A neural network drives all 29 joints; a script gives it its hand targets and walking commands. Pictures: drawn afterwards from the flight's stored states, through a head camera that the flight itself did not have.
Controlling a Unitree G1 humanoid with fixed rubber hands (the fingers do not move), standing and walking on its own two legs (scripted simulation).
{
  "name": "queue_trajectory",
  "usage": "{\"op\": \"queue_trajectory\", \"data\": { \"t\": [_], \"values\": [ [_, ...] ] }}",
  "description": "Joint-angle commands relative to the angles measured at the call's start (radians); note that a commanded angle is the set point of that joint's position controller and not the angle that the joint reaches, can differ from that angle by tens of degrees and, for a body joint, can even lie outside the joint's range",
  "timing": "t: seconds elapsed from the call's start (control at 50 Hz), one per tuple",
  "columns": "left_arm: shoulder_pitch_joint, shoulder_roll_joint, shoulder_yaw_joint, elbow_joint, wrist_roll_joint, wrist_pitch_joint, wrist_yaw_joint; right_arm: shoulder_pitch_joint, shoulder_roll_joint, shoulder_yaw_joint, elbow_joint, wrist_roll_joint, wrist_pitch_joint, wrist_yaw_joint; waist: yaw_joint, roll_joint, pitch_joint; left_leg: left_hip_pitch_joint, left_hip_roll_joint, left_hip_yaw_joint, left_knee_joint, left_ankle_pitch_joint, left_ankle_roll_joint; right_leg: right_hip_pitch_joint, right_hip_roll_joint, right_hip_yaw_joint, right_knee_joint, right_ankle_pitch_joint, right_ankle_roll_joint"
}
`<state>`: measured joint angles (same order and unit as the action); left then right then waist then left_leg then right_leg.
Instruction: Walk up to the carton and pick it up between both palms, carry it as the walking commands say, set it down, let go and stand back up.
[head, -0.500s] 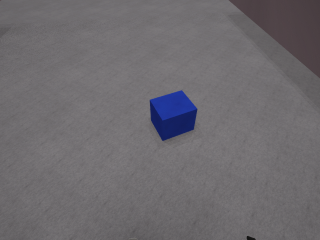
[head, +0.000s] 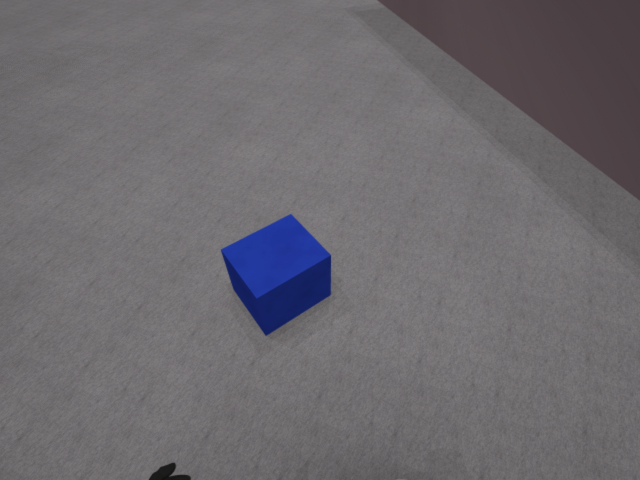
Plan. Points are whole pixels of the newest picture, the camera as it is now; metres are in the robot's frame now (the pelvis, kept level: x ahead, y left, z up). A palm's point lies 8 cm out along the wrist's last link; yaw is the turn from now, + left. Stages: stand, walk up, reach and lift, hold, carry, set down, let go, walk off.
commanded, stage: walk up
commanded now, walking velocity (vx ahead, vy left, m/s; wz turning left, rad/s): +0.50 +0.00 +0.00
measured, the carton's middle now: (278, 273) +0.91 +0.10 -0.65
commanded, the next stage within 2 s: none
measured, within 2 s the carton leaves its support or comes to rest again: neither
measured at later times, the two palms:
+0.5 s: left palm out of the picture +0.07 +0.18 -0.12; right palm (429, 309) +0.41 -0.21 -0.12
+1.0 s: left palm (186, 309) +0.46 +0.22 -0.12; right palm (455, 378) +0.30 -0.22 -0.15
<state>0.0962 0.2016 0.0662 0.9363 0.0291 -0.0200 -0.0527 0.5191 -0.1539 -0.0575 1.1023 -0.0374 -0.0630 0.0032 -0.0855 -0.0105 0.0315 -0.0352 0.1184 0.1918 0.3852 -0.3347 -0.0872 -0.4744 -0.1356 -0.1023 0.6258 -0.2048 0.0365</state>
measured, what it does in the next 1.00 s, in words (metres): walks ahead: right foot, then left foot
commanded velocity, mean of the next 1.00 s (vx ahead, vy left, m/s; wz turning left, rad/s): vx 0.31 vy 0.06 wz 0.00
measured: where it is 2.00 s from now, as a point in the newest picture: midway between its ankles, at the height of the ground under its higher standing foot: (317, 446)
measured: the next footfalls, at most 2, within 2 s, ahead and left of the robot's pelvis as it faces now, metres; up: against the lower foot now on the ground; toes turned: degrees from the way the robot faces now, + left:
right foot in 0.02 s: +0.16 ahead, -0.14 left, +0.00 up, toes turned -9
left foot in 0.54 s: +0.41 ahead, +0.12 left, +0.00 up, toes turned +7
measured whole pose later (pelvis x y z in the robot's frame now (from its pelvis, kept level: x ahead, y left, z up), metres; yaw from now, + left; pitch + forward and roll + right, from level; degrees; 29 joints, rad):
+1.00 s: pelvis +0.36 +0.00 +0.00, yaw +1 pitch -2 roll +1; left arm 0.14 0.14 0.03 1.02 0.03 -0.03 0.02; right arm 0.38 -0.18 -0.05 1.12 -0.02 -0.02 -0.01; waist -0.05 0.04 0.02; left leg -0.21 0.06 0.15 0.58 -0.38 -0.01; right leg -0.25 -0.06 -0.15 0.55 -0.26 -0.03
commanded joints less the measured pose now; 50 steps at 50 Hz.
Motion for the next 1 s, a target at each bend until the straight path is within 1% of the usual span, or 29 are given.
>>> {"op": "queue_trajectory", "data": {
  "t": [0.0,0.02,0.04,0.06,0.1,0.14,0.18,0.24,0.32,0.38,0.42,0.44,0.46,0.48,0.5,0.54,0.56,0.62,0.7,0.74,0.78,0.82,0.84,0.86,0.88,0.9,0.92,0.94,0.98],
  "values": [
    [0.517,0.309,0.073,0.093,0.015,-0.052,0.051,-0.077,-0.046,-0.003,-0.126,0.035,-0.027,0.004,0.251,-0.372,-0.245,-0.673,-0.053,-0.117,0.829,-0.216,0.092,0.728,-0.393,0.618,-0.422,-0.287,-0.164],
    [0.437,0.295,0.059,0.076,0.014,-0.057,0.056,-0.103,-0.062,-0.011,-0.108,0.021,-0.021,0.005,0.222,-0.206,-0.168,-0.697,-0.015,-0.157,0.907,-0.146,0.089,0.619,-0.428,0.651,-0.435,-0.278,-0.162],
    [0.372,0.249,0.048,0.092,-0.012,-0.057,0.058,-0.142,-0.107,-0.031,-0.112,0.013,-0.008,0.015,0.197,-0.062,-0.111,-0.644,0.025,-0.195,0.901,-0.066,0.079,0.501,-0.391,0.602,-0.419,-0.206,-0.151],
    [0.307,0.197,0.031,0.081,-0.003,-0.067,0.057,-0.118,-0.079,-0.029,-0.094,-0.001,-0.003,0.019,0.152,-0.076,-0.091,-0.602,0.034,-0.2,0.869,0.0,0.079,0.427,-0.338,0.493,-0.389,-0.064,-0.107],
    [0.267,0.128,0.009,0.066,0.004,-0.075,0.054,-0.09,-0.039,-0.022,-0.079,-0.002,0.005,0.025,0.132,-0.117,-0.065,-0.586,0.037,-0.191,0.809,0.061,0.096,0.388,-0.245,0.272,-0.352,0.16,-0.082],
    [0.282,0.108,0.011,0.071,-0.001,-0.079,0.054,-0.103,-0.041,-0.018,-0.087,0.011,0.016,0.027,0.127,-0.178,-0.054,-0.606,0.037,-0.165,0.772,0.099,0.093,0.4,-0.214,0.201,-0.371,0.243,-0.092],
    [0.312,0.077,0.005,0.088,0.001,-0.08,0.057,-0.167,-0.044,-0.015,-0.115,0.01,0.032,0.031,0.128,-0.207,-0.029,-0.601,0.028,-0.142,0.713,0.107,0.086,0.391,-0.208,0.195,-0.386,0.294,-0.111],
    [0.364,0.056,-0.001,0.119,0.004,-0.084,0.061,-0.313,-0.055,-0.012,-0.171,0.007,0.054,0.04,0.137,-0.161,0.054,-0.631,0.027,-0.126,0.54,0.121,0.067,0.392,-0.211,0.17,-0.417,0.385,-0.138],
    [0.368,0.07,0.002,0.136,0.0,-0.076,0.065,-0.419,-0.046,0.003,-0.21,0.014,0.061,0.054,0.127,-0.17,0.102,-0.535,-0.013,-0.072,0.29,0.186,0.062,0.389,-0.17,0.064,-0.416,0.46,-0.124],
    [0.379,0.095,0.013,0.142,-0.002,-0.062,0.065,-0.428,-0.044,0.007,-0.204,0.017,0.05,0.05,0.122,-0.187,0.096,-0.357,-0.048,-0.03,0.212,0.243,0.07,0.325,-0.181,0.044,-0.385,0.466,-0.119],
    [0.388,0.103,0.024,0.143,-0.007,-0.054,0.069,-0.37,-0.07,-0.008,-0.179,0.016,0.038,0.042,0.094,-0.16,0.041,-0.183,-0.069,-0.022,0.134,0.284,0.091,0.284,-0.166,0.015,-0.263,0.467,-0.096],
    [0.402,0.087,0.024,0.142,-0.011,-0.057,0.07,-0.289,-0.101,-0.024,-0.145,0.014,0.025,0.032,0.063,-0.088,-0.017,-0.055,-0.076,-0.028,0.09,0.314,0.112,0.258,-0.121,-0.014,-0.123,0.459,-0.075],
    [0.42,0.057,0.018,0.131,-0.014,-0.062,0.071,-0.159,-0.176,-0.052,-0.105,0.017,0.012,0.016,0.012,0.042,-0.116,0.161,0.021,-0.13,0.1,0.477,0.158,0.138,-0.07,-0.042,0.078,0.31,-0.034],
    [0.425,0.02,0.008,0.094,-0.021,-0.065,0.067,-0.031,-0.251,-0.073,-0.074,0.022,0.003,-0.002,-0.032,0.28,-0.25,0.363,0.275,-0.398,0.049,0.686,0.252,-0.05,0.026,-0.064,0.383,-0.278,0.011],
    [0.43,0.03,0.015,0.087,-0.027,-0.052,0.071,-0.008,-0.277,-0.063,-0.07,0.029,0.006,-0.016,-0.007,0.276,-0.292,0.278,0.361,-0.471,0.007,0.789,0.303,-0.012,0.037,0.014,0.523,-0.439,0.009],
    [0.408,0.015,0.015,0.126,-0.029,-0.027,0.073,-0.156,-0.205,-0.03,-0.095,0.016,-0.004,-0.013,0.049,0.065,-0.17,0.089,0.341,-0.414,-0.045,0.775,0.294,0.012,0.019,0.062,0.613,-0.325,0.005],
    [0.407,0.002,0.011,0.14,-0.019,-0.02,0.07,-0.222,-0.166,-0.021,-0.106,0.009,-0.012,-0.013,0.069,0.058,-0.137,0.026,0.317,-0.384,-0.071,0.715,0.271,0.003,0.0,0.069,0.601,-0.278,0.005],
    [0.396,-0.041,-0.004,0.144,-0.013,-0.003,0.059,-0.267,-0.132,-0.015,-0.117,0.021,-0.022,-0.02,0.093,0.125,-0.094,-0.128,0.224,-0.265,-0.131,0.624,0.24,0.116,-0.016,0.065,0.473,-0.211,-0.002],
    [0.298,-0.048,-0.002,0.119,-0.014,0.018,0.065,-0.237,-0.123,-0.005,-0.078,0.019,-0.026,-0.02,0.091,0.177,-0.048,-0.117,0.213,-0.269,-0.136,0.596,0.25,0.098,0.001,0.041,0.287,-0.211,-0.011],
    [0.239,-0.058,-0.004,0.099,-0.015,0.025,0.064,-0.214,-0.098,-0.003,-0.065,0.014,-0.024,-0.021,0.088,0.151,-0.026,-0.122,0.195,-0.25,-0.138,0.521,0.243,0.123,0.017,0.02,0.173,-0.214,-0.011],
    [0.201,-0.06,-0.008,0.081,-0.018,0.022,0.064,-0.209,-0.108,-0.008,-0.055,0.009,-0.017,-0.017,0.087,0.176,-0.01,-0.137,0.18,-0.241,-0.141,0.438,0.233,0.151,0.03,-0.005,0.063,-0.179,-0.009],
    [0.193,-0.039,-0.007,0.079,-0.016,0.018,0.06,-0.199,-0.133,-0.016,-0.041,0.011,-0.004,-0.015,0.095,0.166,-0.004,-0.186,0.151,-0.218,-0.127,0.247,0.212,0.231,0.054,-0.037,-0.055,-0.106,-0.019],
    [0.225,-0.027,-0.004,0.09,-0.014,0.012,0.059,-0.211,-0.134,-0.017,-0.041,0.016,0.004,-0.014,0.119,0.142,-0.01,-0.224,0.129,-0.198,-0.084,0.162,0.194,0.314,0.071,-0.06,-0.144,-0.05,-0.024],
    [0.253,0.009,-0.008,0.102,-0.004,0.0,0.064,-0.204,-0.115,-0.006,-0.048,0.014,0.009,-0.011,0.135,0.065,-0.013,-0.304,0.089,-0.171,-0.015,0.095,0.164,0.417,0.066,-0.031,-0.204,0.001,-0.035],
    [0.306,0.084,0.003,0.121,0.01,-0.012,0.07,-0.215,-0.072,0.008,-0.069,0.02,0.009,-0.007,0.157,-0.112,-0.044,-0.422,0.012,-0.102,0.134,0.009,0.117,0.532,-0.069,0.127,-0.281,0.001,-0.072],
    [0.303,0.158,0.005,0.109,0.013,-0.015,0.081,-0.226,-0.01,0.029,-0.108,0.018,0.013,-0.011,0.16,-0.303,-0.051,-0.471,-0.082,-0.036,0.249,-0.12,0.065,0.511,-0.255,0.31,-0.407,0.067,-0.119],
    [0.172,0.143,-0.013,0.082,-0.003,-0.011,0.093,-0.21,-0.007,0.023,-0.094,0.025,0.03,-0.025,0.105,-0.258,0.042,-0.34,-0.068,-0.132,0.271,-0.18,0.067,0.313,-0.274,0.305,-0.383,0.545,-0.181],
    [0.098,0.095,-0.025,0.077,-0.014,-0.015,0.092,-0.159,-0.021,0.012,-0.072,0.034,0.043,-0.028,0.063,-0.158,0.022,-0.235,-0.054,-0.148,0.245,-0.125,0.076,0.279,-0.206,0.188,-0.303,0.705,-0.19],
    [0.062,0.048,-0.027,0.075,-0.014,-0.013,0.09,-0.126,-0.049,0.017,-0.041,0.03,0.048,-0.025,0.045,-0.154,0.018,-0.203,-0.035,-0.13,0.085,0.07,0.071,0.297,-0.116,0.097,-0.265,0.568,-0.133]
  ]
}}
